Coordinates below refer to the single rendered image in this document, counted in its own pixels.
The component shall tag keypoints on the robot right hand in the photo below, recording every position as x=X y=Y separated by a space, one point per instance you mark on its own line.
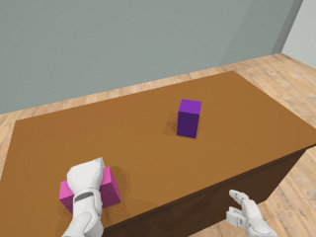
x=249 y=208

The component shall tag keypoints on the sponge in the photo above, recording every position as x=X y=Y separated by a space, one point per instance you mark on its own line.
x=109 y=191

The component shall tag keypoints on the table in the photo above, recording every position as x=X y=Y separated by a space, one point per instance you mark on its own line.
x=169 y=185

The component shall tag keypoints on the left robot forearm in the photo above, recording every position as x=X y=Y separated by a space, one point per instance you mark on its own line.
x=87 y=211

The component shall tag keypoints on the robot left hand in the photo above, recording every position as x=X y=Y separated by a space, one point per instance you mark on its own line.
x=85 y=176

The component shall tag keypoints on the right robot forearm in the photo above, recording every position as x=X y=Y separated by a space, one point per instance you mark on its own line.
x=257 y=227

